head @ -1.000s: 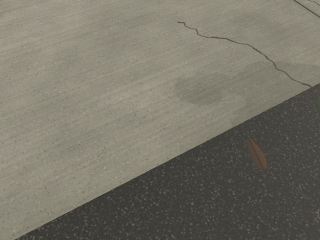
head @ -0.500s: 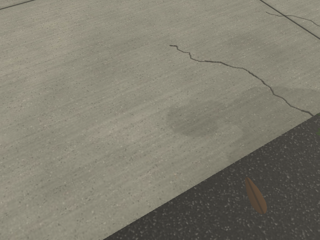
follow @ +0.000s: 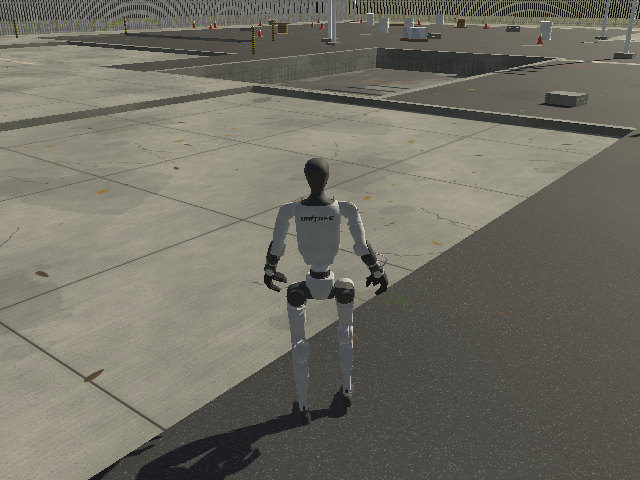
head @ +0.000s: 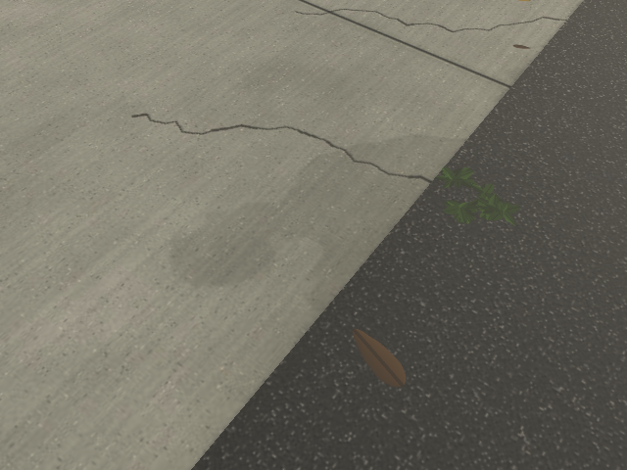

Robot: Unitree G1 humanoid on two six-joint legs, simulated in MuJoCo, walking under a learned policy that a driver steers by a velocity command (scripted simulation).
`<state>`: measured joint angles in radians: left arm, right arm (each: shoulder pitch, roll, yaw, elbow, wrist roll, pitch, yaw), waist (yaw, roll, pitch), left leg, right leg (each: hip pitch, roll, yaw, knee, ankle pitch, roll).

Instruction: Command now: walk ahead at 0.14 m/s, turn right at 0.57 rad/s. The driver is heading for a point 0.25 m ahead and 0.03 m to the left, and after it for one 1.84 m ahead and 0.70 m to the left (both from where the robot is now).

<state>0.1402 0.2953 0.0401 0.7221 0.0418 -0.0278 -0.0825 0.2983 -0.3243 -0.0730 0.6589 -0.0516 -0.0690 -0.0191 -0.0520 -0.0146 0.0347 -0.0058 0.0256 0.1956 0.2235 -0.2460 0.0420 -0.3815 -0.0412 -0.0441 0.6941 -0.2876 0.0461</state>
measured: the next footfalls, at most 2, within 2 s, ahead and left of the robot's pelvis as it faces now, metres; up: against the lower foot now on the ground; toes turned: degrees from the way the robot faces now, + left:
right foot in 0.16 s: +0.08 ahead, -0.16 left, +0.00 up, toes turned -5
left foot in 0.68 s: +0.41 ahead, +0.15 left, +0.00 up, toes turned +12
